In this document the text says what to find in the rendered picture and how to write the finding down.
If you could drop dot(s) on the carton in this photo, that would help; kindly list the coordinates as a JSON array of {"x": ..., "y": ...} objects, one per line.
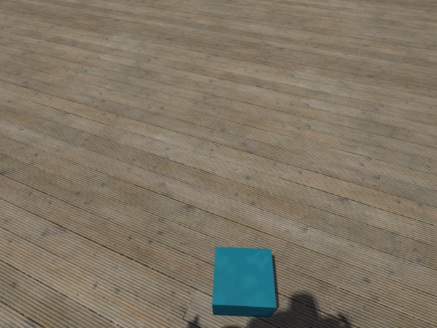
[{"x": 243, "y": 282}]

